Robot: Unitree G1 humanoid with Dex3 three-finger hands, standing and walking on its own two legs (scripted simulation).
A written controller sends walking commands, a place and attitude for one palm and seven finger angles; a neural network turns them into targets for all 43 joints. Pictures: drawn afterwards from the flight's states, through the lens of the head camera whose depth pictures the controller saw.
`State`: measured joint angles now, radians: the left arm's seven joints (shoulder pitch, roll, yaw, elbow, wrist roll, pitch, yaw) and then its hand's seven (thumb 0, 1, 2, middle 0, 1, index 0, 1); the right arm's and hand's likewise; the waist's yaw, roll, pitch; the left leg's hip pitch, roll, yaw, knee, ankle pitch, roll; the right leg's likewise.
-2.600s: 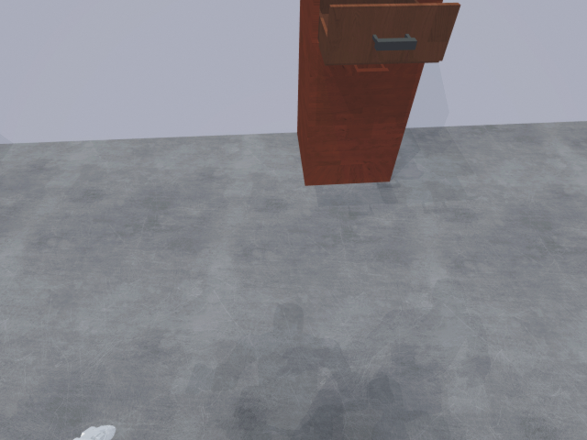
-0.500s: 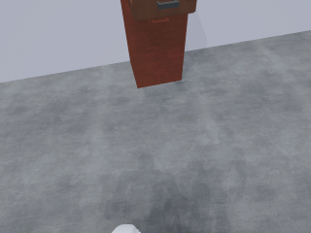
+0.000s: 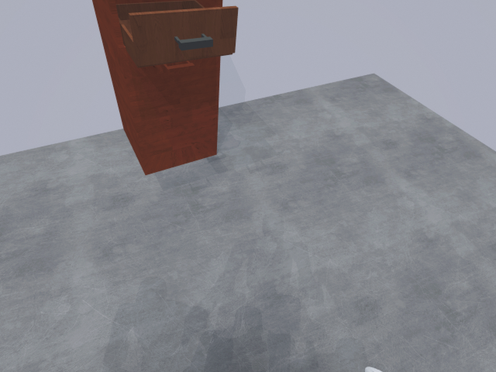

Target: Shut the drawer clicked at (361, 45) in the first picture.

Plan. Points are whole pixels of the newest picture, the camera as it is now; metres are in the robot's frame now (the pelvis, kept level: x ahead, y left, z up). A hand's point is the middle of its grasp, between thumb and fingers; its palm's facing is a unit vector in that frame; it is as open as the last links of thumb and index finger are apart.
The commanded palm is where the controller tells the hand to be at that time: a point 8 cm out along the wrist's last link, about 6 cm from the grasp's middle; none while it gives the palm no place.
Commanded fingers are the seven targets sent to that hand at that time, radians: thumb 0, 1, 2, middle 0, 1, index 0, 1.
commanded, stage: walk to a spot facing it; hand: left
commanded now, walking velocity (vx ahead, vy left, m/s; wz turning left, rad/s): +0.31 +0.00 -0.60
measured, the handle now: (193, 40) +1.12 +0.31 +0.02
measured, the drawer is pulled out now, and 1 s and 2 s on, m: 0.17 0.17 0.17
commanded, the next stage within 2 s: turn to face it in 1.58 s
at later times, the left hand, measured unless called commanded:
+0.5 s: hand (222, 272) +0.37 +0.08 -0.18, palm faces -0.39 -0.91 -0.10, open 7.4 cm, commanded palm none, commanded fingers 0.00 0.90 0.90 -0.20 -0.30 -0.20 -0.30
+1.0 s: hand (193, 247) +0.42 +0.16 -0.19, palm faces -0.35 -0.92 -0.18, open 7.3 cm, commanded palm none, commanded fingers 0.00 0.90 0.90 -0.20 -0.30 -0.20 -0.30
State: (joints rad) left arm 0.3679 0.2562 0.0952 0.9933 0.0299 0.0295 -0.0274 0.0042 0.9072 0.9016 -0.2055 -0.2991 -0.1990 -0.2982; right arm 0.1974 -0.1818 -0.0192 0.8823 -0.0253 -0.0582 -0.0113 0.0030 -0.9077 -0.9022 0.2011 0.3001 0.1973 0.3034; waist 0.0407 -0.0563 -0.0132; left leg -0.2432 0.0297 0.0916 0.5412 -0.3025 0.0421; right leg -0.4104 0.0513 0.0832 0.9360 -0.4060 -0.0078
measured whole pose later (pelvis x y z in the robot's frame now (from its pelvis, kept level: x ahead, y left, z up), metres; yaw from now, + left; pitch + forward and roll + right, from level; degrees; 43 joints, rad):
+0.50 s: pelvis +0.17 -0.02 -0.02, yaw -17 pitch -1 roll -1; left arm 0.04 0.18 0.04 0.92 0.03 -0.01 -0.05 0.00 0.91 0.90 -0.20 -0.30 -0.20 -0.30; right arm 0.63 -0.10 -0.01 1.15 -0.02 -0.05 -0.03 0.00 -0.91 -0.90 0.20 0.30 0.20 0.30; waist -0.08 -0.04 0.11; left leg 0.07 0.11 0.38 0.62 -0.51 -0.02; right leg -0.43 0.03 -0.19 0.62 -0.21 -0.11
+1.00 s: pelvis +0.39 -0.03 -0.01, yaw -28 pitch -1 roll -1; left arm 0.40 0.21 0.06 1.07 0.01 -0.03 -0.01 0.00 0.91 0.90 -0.20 -0.30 -0.20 -0.30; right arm 0.10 -0.20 -0.03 0.92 -0.04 -0.07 0.01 0.01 -0.92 -0.90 0.20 0.30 0.19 0.30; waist 0.06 -0.04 0.04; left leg -0.37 0.08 0.15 0.61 -0.22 0.02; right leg -0.21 0.02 0.02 0.81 -0.47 -0.03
